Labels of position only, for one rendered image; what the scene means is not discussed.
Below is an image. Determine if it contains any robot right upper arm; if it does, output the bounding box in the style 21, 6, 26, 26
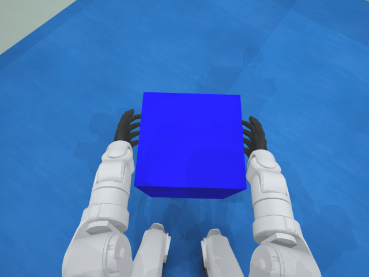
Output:
248, 242, 321, 277

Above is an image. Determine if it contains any robot left shin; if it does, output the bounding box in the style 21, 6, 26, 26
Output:
142, 223, 165, 239

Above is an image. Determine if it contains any right robot forearm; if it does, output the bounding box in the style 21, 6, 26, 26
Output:
246, 149, 321, 273

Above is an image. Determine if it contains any robot left hand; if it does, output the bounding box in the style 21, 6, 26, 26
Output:
114, 109, 141, 148

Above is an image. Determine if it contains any robot left upper arm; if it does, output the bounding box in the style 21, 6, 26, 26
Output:
63, 231, 134, 277

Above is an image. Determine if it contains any robot left thigh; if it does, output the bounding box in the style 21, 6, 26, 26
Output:
131, 228, 171, 277

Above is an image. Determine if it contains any carton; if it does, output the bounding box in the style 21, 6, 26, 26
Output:
134, 92, 247, 199

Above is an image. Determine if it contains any left robot forearm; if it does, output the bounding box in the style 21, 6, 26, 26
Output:
62, 140, 135, 277

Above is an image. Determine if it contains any robot right hand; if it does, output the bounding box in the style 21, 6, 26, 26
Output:
242, 116, 267, 158

